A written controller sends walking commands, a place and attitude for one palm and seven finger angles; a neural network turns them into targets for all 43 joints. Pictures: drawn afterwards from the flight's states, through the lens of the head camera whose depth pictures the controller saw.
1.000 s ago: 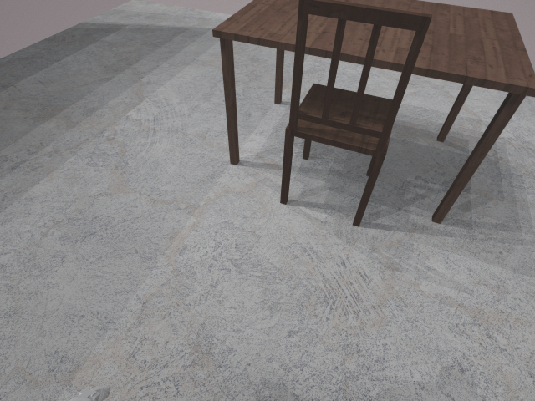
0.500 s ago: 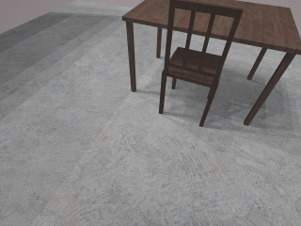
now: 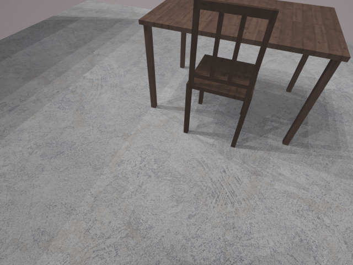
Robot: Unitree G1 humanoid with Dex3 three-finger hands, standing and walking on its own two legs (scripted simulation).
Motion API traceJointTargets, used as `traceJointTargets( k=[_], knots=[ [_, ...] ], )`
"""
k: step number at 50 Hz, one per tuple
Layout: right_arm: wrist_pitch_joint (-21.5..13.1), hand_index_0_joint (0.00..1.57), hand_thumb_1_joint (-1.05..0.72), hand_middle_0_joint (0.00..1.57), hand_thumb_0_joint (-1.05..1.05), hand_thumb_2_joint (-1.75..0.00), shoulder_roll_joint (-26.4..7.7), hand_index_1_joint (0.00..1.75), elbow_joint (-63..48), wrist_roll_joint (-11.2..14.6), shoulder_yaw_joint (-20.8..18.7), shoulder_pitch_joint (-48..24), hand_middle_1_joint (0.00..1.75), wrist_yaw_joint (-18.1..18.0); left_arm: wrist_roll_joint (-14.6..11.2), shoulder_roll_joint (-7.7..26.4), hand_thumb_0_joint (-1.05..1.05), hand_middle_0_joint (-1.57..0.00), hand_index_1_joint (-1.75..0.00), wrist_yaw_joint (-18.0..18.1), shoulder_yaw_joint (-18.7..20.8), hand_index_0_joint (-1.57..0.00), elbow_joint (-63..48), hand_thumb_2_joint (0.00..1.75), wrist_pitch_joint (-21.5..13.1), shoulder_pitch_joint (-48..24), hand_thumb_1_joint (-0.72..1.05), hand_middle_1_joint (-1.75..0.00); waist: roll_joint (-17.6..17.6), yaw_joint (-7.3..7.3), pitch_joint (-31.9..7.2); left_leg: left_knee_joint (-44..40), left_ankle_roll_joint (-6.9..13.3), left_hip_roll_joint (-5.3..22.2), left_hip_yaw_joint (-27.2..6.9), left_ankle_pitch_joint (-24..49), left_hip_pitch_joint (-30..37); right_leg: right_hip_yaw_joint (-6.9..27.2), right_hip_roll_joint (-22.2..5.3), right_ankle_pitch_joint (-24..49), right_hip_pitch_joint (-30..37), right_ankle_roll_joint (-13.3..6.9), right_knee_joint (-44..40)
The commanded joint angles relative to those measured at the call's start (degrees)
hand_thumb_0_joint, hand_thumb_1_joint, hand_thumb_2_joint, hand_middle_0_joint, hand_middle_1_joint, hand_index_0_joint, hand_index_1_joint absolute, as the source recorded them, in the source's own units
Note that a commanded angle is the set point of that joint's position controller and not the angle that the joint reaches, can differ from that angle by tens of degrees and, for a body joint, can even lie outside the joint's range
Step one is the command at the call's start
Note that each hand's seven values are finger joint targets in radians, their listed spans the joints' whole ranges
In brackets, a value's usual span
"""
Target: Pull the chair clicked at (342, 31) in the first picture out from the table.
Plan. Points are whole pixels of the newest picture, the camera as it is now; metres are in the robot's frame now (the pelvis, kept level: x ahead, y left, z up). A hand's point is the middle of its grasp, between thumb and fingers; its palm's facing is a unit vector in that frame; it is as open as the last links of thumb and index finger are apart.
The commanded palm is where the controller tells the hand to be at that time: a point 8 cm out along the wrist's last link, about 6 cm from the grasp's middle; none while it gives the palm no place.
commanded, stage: look at it before walking up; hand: left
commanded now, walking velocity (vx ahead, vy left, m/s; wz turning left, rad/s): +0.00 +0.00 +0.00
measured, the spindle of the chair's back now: (216, 47) +1.16 -0.15 -0.05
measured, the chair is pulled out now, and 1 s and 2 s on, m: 0.00 0.00 0.00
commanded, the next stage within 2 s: walk to a spot facing it in 0.44 s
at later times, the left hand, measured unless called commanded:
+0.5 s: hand out of the picture +0.08 +0.24 -0.16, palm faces -0.02 -0.94 -0.33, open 7.4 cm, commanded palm none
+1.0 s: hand out of the picture +0.09 +0.21 -0.18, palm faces +0.01 -0.99 -0.14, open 7.4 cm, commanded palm none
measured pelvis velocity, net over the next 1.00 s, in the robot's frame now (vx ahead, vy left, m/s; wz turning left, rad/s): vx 0.10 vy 0.03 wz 0.02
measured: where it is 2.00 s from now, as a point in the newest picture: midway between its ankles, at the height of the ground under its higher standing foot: (174, 225)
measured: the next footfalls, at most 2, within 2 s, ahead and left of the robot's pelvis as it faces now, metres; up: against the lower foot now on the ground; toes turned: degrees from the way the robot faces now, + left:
right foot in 1.24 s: +0.37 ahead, -0.12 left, +0.00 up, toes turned -7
left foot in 1.64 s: +0.50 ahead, +0.15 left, +0.00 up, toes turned +19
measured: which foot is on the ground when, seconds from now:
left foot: down 0.00-1.00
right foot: down 0.00-0.82, up 0.84-1.00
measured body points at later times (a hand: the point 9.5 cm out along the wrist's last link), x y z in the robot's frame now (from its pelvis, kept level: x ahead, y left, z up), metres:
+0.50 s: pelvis +0.01 +0.00 +0.00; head +0.01 +0.00 +0.45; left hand +0.08 +0.29 -0.13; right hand +0.08 -0.30 -0.13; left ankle +0.00 +0.13 -0.74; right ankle +0.00 -0.12 -0.74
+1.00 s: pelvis +0.10 +0.03 +0.00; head +0.12 +0.05 +0.45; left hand +0.10 +0.26 -0.17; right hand +0.02 -0.19 -0.15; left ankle +0.01 +0.12 -0.74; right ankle +0.10 -0.10 -0.67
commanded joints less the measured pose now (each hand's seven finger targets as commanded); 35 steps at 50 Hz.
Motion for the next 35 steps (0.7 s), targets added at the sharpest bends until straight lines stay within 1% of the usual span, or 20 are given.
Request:
traceJointTargets(
  k=[1,5,6,10,11,15,18,21,24,25,27,28,29,30,31,32,33,34,35],
  knots=[
    [-1.3,0.2,-0.9,0.2,0.0,-0.9,-11.57,0.3,-3.51,0.15,-2.04,-2.76,0.3,-0.57,0.15,12.0,0.0,-0.2,-0.3,1.13,2.27,-0.2,-3.67,0.9,-1.4,-2.44,0.9,-0.3,-0.39,-0.07,-3.39,-3.32,2.27,6.22,-5.32,6.36,0.6,6.5,-6.61,5.89,0.67,-1.83,-4.52],
    [-1.29,0.2,-0.9,0.2,0.0,-0.9,-11.54,0.3,-3.53,0.2,-2.05,-2.9,0.3,-0.62,0.17,12.04,0.0,-0.2,-0.3,1.16,2.31,-0.2,-3.64,0.9,-1.47,-2.35,0.9,-0.3,-0.37,-0.09,-3.67,-3.11,2.2,6.28,-5.14,8.12,1.28,6.43,-6.65,8.46,1.13,-1.9,-4.34],
    [-1.27,0.2,-0.9,0.2,0.0,-0.9,-11.52,0.3,-3.49,0.16,-2.05,-3.1,0.3,-0.66,0.13,11.97,0.0,-0.2,-0.3,1.19,2.32,-0.2,-3.66,0.9,-1.47,-2.32,0.9,-0.3,0.18,0.01,-3.42,-3.13,2.17,6.35,-5.04,8.26,1.33,6.39,-6.73,8.74,1.19,-1.88,-4.44],
    [-1.17,0.2,-0.9,0.2,0.0,-0.9,-11.45,0.3,-3.43,0.21,-2.08,-3.21,0.3,-0.64,0.18,12.0,0.0,-0.2,-0.3,1.16,2.26,-0.2,-3.55,0.9,-1.41,-2.32,0.9,-0.3,-0.3,-0.02,-2.63,-3.65,2.14,6.33,-5.0,7.24,1.49,6.53,-6.5,7.71,0.53,-1.82,-4.84],
    [-1.17,0.2,-0.9,0.2,0.0,-0.9,-11.56,0.3,-3.37,0.15,-2.01,-3.28,0.3,-0.66,0.17,11.94,0.0,-0.2,-0.3,1.16,2.25,-0.2,-3.56,0.9,-1.36,-2.41,0.9,-0.3,0.29,-0.05,-2.52,-3.85,2.13,6.37,-4.97,6.73,1.4,6.63,-6.51,7.08,0.44,-1.81,-4.97],
    [-1.15,0.2,-0.9,0.2,0.0,-0.9,-11.38,0.3,-3.4,0.21,-2.04,-3.39,0.3,-0.64,0.22,11.86,0.0,-0.2,-0.3,1.11,2.22,-0.2,-3.46,0.9,-1.31,-2.25,0.9,-0.3,-0.03,0.11,-1.74,-4.25,2.23,6.38,-5.11,6.07,1.17,6.62,-6.4,6.09,0.14,-1.76,-5.45],
    [-1.22,0.2,-0.9,0.2,0.0,-0.9,-11.5,0.3,-3.36,0.17,-2.03,-3.23,0.3,-0.66,0.21,12.0,0.0,-0.2,-0.3,1.11,2.25,-0.2,-3.48,0.9,-1.39,-2.38,0.9,-0.3,0.1,-0.07,-2.57,-4.13,2.11,6.42,-4.92,6.98,1.66,6.8,-6.51,7.43,0.78,-1.81,-5.45],
    [-1.26,0.2,-0.9,0.2,0.0,-0.9,-11.47,0.3,-3.4,0.24,-2.03,-3.06,0.3,-0.66,0.21,12.03,0.0,-0.2,-0.3,1.15,2.29,-0.2,-3.51,0.9,-1.47,-2.25,0.9,-0.3,-0.38,-0.05,-3.59,-3.97,2.13,6.48,-4.93,8.16,2.2,6.57,-6.58,8.96,1.56,-1.79,-5.12],
    [-1.28,0.2,-0.9,0.2,0.0,-0.9,-11.59,0.3,-3.36,0.26,-2.0,-3.3,0.3,-0.69,0.13,12.01,0.0,-0.2,-0.3,1.16,2.27,-0.2,-3.36,0.9,-1.52,-2.14,0.9,-0.3,-0.07,0.02,-4.16,-3.93,2.07,6.57,-4.81,8.94,2.79,6.44,-6.68,10.09,2.05,-1.79,-5.09],
    [-1.18,0.2,-0.9,0.2,0.0,-0.9,-11.48,0.3,-3.34,0.3,-1.99,-3.26,0.3,-0.68,0.16,12.04,0.0,-0.2,-0.3,1.15,2.28,-0.2,-3.36,0.9,-1.55,-1.9,0.9,-0.3,-0.55,0.07,-3.78,-3.83,2.05,6.49,-4.84,8.59,2.79,6.57,-6.57,9.86,1.74,-1.8,-5.23],
    [-1.16,0.2,-0.9,0.2,0.0,-0.9,-11.4,0.3,-3.15,0.26,-1.98,-3.29,0.3,-0.66,0.19,12.03,0.0,-0.2,-0.3,1.15,2.22,-0.2,-3.26,0.9,-1.5,-2.02,0.9,-0.3,-0.36,0.03,-3.05,-4.16,2.02,6.49,-4.72,7.79,2.29,6.6,-6.7,9.1,1.48,-1.78,-5.55],
    [-0.6,0.2,-0.9,0.2,0.0,-0.9,-6.75,0.3,-2.17,-0.01,-0.89,-1.51,0.3,-0.46,0.07,7.45,0.0,-0.2,-0.3,1.29,1.3,-0.2,-2.08,0.9,-0.95,0.26,0.9,-0.3,-0.9,0.07,-3.61,-3.61,1.43,6.09,-4.07,4.42,2.13,6.33,-6.72,4.18,1.62,-1.09,-6.01],
    [0.06,0.2,-0.9,0.2,0.0,-0.9,-4.08,0.3,-1.48,-0.28,-0.27,0.61,0.3,-0.28,0.25,5.15,0.0,-0.2,-0.3,1.31,0.81,-0.2,-1.38,0.9,-0.26,2.28,0.9,-0.3,-1.0,0.13,-2.51,-2.75,1.0,5.26,-3.18,-1.9,0.77,6.76,-6.27,-4.68,0.78,-0.9,-6.09],
    [0.39,0.2,-0.9,0.2,0.0,-0.9,-3.67,0.3,-1.43,-0.44,-0.3,1.86,0.3,-0.15,0.51,5.32,0.0,-0.2,-0.3,1.08,0.99,-0.2,-1.13,0.9,0.12,3.81,0.9,-0.3,-2.14,0.51,-1.58,-1.54,1.29,4.23,-2.9,-8.73,-1.36,7.79,-6.2,-12.9,0.27,-1.29,-6.94],
    [0.62,0.2,-0.9,0.2,0.0,-0.9,-3.52,0.3,-1.56,-0.67,-0.47,2.16,0.3,0.01,0.67,6.02,0.0,-0.2,-0.3,0.79,1.32,-0.2,-1.16,0.9,0.4,4.79,0.9,-0.3,-3.38,0.81,1.22,-0.56,1.39,3.18,-2.34,-14.56,-4.7,9.29,-6.8,-19.72,-1.06,-1.88,-8.39],
    [0.78,0.2,-0.9,0.2,0.0,-0.9,-3.33,0.3,-1.87,-0.85,-0.57,2.47,0.3,0.12,0.81,6.8,0.0,-0.2,-0.3,0.56,1.71,-0.2,-1.35,0.9,0.57,5.85,0.9,-0.3,-4.98,1.1,3.18,1.69,1.28,1.98,-1.43,-17.35,-7.7,11.44,-7.67,-24.89,-1.9,-2.8,-9.8],
    [0.84,0.2,-0.9,0.2,0.0,-0.9,-3.02,0.3,-2.27,-0.94,-0.61,3.17,0.3,0.14,0.85,7.61,0.0,-0.2,-0.3,0.47,2.26,-0.2,-1.64,0.9,0.59,6.79,0.9,-0.3,-7.7,1.36,4.06,5.47,1.16,0.92,0.1,-17.71,-10.43,13.78,-9.32,-28.66,-1.72,-4.08,-11.42],
    [0.69,0.2,-0.9,0.2,0.0,-0.9,-2.47,0.3,-2.8,-0.9,-0.82,3.62,0.3,0.13,0.82,8.19,0.0,-0.2,-0.3,0.5,2.75,-0.2,-1.91,0.9,0.51,7.77,0.9,-0.3,-9.22,1.44,4.59,9.42,1.15,0.68,1.75,-16.15,-11.92,16.47,-11.66,-30.88,-1.73,-5.65,-13.07],
    [0.47,0.2,-0.9,0.2,0.0,-0.9,-2.03,0.3,-3.29,-0.83,-1.05,3.98,0.3,0.17,0.77,8.49,0.0,-0.2,-0.3,0.57,3.12,-0.2,-2.09,0.9,0.3,8.99,0.9,-0.3,-9.27,1.46,4.83,12.44,1.3,0.78,2.52,-15.08,-12.95,18.27,-13.61,-31.73,-1.38,-7.09,-14.07]
  ],
)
